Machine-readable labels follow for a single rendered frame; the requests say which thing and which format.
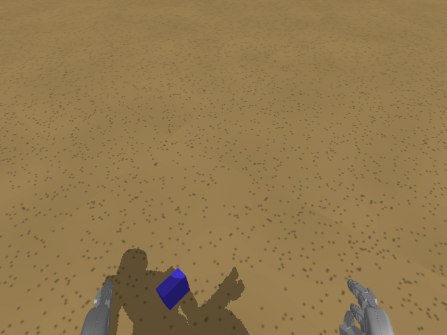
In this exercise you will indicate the right robot hand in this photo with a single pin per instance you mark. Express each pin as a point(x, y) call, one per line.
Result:
point(372, 319)

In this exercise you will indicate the left robot hand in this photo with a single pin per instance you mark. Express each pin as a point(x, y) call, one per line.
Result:
point(97, 321)

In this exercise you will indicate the carton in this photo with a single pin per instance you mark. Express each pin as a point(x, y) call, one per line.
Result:
point(173, 288)

